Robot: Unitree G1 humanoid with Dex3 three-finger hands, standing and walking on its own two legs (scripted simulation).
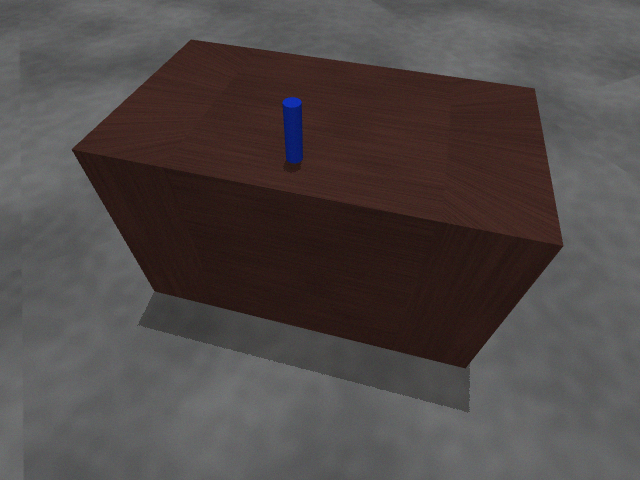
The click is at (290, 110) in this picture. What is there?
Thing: slim round
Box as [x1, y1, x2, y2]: [282, 97, 302, 162]
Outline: 289,97 284,99 282,102 286,159 290,162 298,162 302,159 301,101 298,98
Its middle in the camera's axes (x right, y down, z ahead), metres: -0.07 -0.24 +0.89
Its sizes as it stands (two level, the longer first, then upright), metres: 0.041 0.041 0.150
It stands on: a support 0.65 m high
